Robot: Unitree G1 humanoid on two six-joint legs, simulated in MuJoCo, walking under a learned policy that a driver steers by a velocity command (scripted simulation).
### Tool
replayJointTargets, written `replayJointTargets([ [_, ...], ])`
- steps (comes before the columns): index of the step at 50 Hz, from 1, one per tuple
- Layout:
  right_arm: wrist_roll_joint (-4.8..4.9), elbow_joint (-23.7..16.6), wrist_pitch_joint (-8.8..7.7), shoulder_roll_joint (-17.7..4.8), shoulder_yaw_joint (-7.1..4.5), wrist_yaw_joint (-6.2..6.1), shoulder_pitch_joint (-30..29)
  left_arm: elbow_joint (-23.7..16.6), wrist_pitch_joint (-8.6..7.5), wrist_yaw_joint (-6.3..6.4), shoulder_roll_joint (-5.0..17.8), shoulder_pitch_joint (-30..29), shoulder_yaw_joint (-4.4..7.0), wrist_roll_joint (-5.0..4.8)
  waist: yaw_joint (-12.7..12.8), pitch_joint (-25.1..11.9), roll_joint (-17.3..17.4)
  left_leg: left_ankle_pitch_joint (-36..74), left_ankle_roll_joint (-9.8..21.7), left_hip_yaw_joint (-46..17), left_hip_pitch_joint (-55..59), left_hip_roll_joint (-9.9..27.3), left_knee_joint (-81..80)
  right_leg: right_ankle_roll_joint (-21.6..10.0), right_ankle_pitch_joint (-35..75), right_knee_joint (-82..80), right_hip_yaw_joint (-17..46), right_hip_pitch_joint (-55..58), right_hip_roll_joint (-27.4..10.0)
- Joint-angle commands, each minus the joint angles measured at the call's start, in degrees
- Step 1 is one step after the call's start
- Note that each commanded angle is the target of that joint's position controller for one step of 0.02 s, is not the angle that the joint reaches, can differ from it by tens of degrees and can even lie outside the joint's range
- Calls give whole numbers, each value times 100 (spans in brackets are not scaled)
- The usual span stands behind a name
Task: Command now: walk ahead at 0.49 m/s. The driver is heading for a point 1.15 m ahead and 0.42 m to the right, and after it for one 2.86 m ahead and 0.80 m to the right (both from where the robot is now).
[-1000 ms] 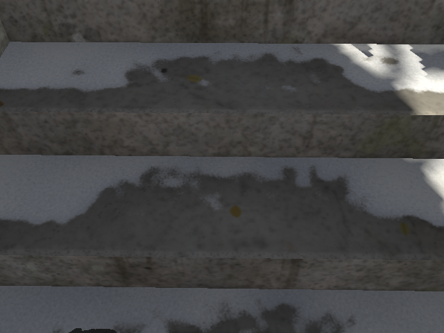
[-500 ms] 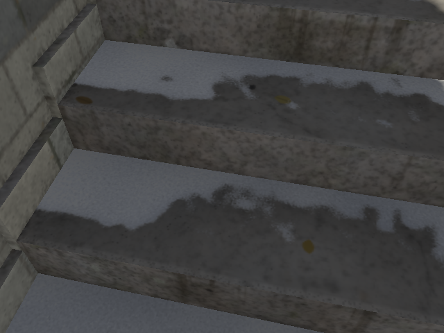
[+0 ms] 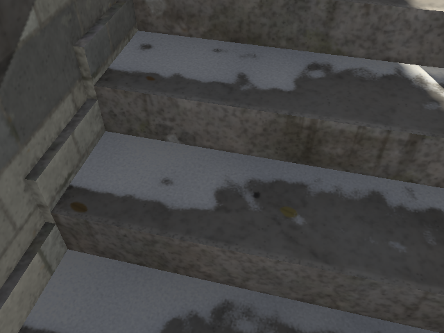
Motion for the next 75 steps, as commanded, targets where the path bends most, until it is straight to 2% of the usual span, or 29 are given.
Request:
replayJointTargets([
  [1,4,-406,144,385,217,38,-56,375,-228,-232,-657,123,-247,135,-517,376,-62,-349,478,-139,-2754,213,1209,-722,1091,-3128,2430,1158,-1363],
  [8,0,-903,158,551,550,-23,-1938,961,-229,-146,-503,1906,-411,540,41,605,-434,-1248,368,739,-4966,735,1808,-693,1473,-3666,1992,2753,-1433],
  [9,104,-1600,85,934,507,-429,-2309,539,-523,155,374,1315,-88,-481,-217,1612,-231,-2293,-604,1523,-3998,718,1319,-461,873,-4331,1944,1706,-1537],
  [10,55,-1901,79,648,556,-485,-2851,547,-597,290,280,1273,-131,-593,-160,1784,126,-2308,-919,1721,-3252,1050,7,-250,415,-4754,1917,1104,-1317],
  [11,131,-1811,323,157,535,-245,-3447,1046,-416,-83,-428,2423,-462,382,433,-256,-724,-976,-291,1518,-3759,1077,-431,-637,1424,-4207,2127,2632,-1478],
  [14,-134,-1869,566,645,653,84,-3655,559,-348,-448,-16,1567,-303,41,-50,213,-1167,-2472,-374,2256,-990,701,-2471,-838,5100,-4820,1405,1468,-1566],
  [18,101,-1536,508,36,422,58,-2112,790,-496,-559,1179,1803,73,11,-811,-413,-1575,-2112,-558,2229,1124,-48,-4968,-760,11514,-3013,1297,3549,-1950],
  [20,-14,-646,545,-427,194,-76,655,753,-486,-633,269,2337,-21,297,-1299,-2422,518,-1260,670,-1686,5702,1694,-6482,-279,5766,24,1844,-77,-837],
  [21,-222,-225,541,-801,-21,-104,1583,952,-324,-760,210,1715,141,-65,-1631,-1801,1096,-2831,1036,-3727,4614,2424,-8147,-103,2849,3492,2437,-759,-101],
  [23,-114,181,104,-605,-61,-233,722,688,-443,-529,-79,761,197,-239,-968,-57,679,-3508,576,-2580,2883,2423,-8328,-166,2875,5810,2479,-2129,-445],
  [26,-31,438,108,1043,386,-66,-509,165,-247,-356,-458,-9,6,-228,-49,-291,-526,-1128,45,-596,2604,2275,-8340,-812,2692,6441,2452,-2673,-528],
  [28,-85,644,-46,1154,384,-121,-511,105,-98,-414,-501,44,-62,-192,331,-31,-358,-676,-289,807,2558,1836,-8464,-931,2486,6246,2161,-3140,-627],
  [37,-819,1583,-120,410,478,-50,1687,-1292,-93,-243,-23,-2547,-409,-355,-252,494,-527,-1047,-320,1960,4716,1993,-9802,-1317,1954,5491,1500,-5714,-876],
  [42,-205,1302,-333,-167,397,248,1724,-1728,407,-413,-190,-3376,-360,-305,-37,524,206,4008,-29,3049,3354,2287,-10381,-362,604,3253,-243,-2002,-546],
  [45,-253,1320,-425,-967,149,192,1818,-1512,297,-330,155,-2137,-144,-396,444,48,1066,7278,-148,3073,5129,2414,-8820,-447,644,1283,-187,-794,262],
  [47,-405,1025,-463,-690,134,185,2063,-1111,336,-117,702,-460,53,-329,716,-1368,151,4953,-697,2458,2486,1639,-6484,-1027,1893,405,1901,2883,-38],
  [48,-465,918,-334,-245,200,398,1720,-580,371,1,980,796,151,-161,1009,-1360,-810,324,-992,1833,710,918,-4859,-1385,1256,-1370,3828,4152,-647],
  [49,-106,758,-210,-163,75,476,1244,-404,354,5,1537,1355,401,-84,1108,-1052,-1118,-600,-1114,652,175,340,-2045,-1466,478,-2747,5725,3294,-1224],
  [52,-194,347,-264,157,59,224,464,-18,-28,-5,492,439,204,-226,320,-215,-740,-494,-823,-196,-1387,-10,1218,-1370,1117,-2648,5261,2034,-1208],
  [55,-132,-38,-57,300,225,-16,76,192,-47,-183,-347,-405,-165,58,-506,-56,105,-470,-430,171,-2340,301,1308,-1079,1721,-2680,3766,1228,-935],
  [58,12,-306,38,266,335,14,-176,419,-240,-156,19,113,-80,208,-449,469,-759,-1570,-426,868,-2430,524,1811,-812,1111,-3184,2644,395,-565],
  [61,14,-939,15,330,486,-60,-1187,667,-263,-84,99,857,-156,473,-156,626,-157,-1353,-392,839,-2975,710,1220,-648,447,-3290,3016,539,-638],
  [65,-20,-1744,210,180,569,-111,-2546,240,-313,-370,470,865,-204,25,44,917,-717,-2269,-1071,1604,-359,936,-1961,-936,731,-4698,3212,-983,-1024],
  [69,92,-1964,233,-394,303,23,-1917,-152,-615,-368,1612,1106,195,-347,-466,-54,-1404,-2747,-1134,2344,914,-125,-3981,-1004,9277,-3469,2896,1968,-1558],
  [70,185,-1935,131,-658,161,-64,-1229,-226,-603,-438,1669,1032,323,-219,-662,-489,-1407,-2541,-920,1720,1572,5,-4672,-688,9913,-2600,2779,2574,-1438],
  [71,112,-1548,36,-783,74,-96,262,-205,-596,-425,663,1468,177,3,-821,-2188,71,-247,182,-514,4406,1046,-5068,-348,8227,-480,2800,1113,-813],
  [72,-112,-1271,49,-1044,0,-209,1534,-286,-474,-479,-9,1345,49,64,-1182,-2393,1453,-2161,1192,-3960,5598,2481,-7299,-55,1931,1346,2818,-1143,418],
  [74,-26,-1122,-165,-917,19,-231,884,-384,-426,-329,440,35,260,-293,-1086,417,966,-6069,435,-3780,2800,2280,-8070,-64,2578,4700,2721,-2830,8],
  [75,26,-856,-158,-474,80,-171,486,-302,-401,-232,358,260,220,-268,-669,419,497,-4940,412,-2603,2329,2292,-7844,-112,2767,5063,2398,-2535,-130],
])
Velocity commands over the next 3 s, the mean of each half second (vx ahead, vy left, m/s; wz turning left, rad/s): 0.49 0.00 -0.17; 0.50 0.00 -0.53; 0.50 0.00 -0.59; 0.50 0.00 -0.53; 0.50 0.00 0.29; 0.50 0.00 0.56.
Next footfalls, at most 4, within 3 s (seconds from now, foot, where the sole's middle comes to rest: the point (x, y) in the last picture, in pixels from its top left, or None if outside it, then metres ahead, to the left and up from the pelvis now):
0.36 left None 0.43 0.14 -0.55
0.90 right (309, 222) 0.69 -0.17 -0.38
1.40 left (282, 87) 1.03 -0.10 -0.21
1.98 right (422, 99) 0.98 -0.48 -0.21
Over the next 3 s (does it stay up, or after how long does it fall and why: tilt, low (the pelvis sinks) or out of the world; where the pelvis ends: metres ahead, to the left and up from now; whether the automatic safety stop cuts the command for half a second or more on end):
stays up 1.31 -0.70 0.71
